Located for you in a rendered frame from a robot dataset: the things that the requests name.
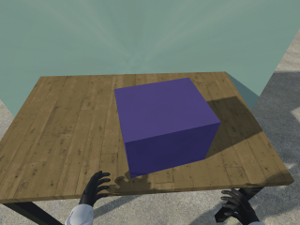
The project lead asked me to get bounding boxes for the carton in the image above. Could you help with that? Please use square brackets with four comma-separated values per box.
[113, 77, 221, 178]

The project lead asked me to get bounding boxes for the left robot hand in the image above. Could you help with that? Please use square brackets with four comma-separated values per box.
[79, 171, 111, 207]

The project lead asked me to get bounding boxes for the robot left forearm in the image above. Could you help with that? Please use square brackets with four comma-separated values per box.
[65, 203, 94, 225]

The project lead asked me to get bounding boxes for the table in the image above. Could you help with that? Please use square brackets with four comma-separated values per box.
[0, 71, 294, 225]

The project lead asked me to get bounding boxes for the right robot hand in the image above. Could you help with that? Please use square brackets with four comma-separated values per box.
[220, 188, 260, 225]

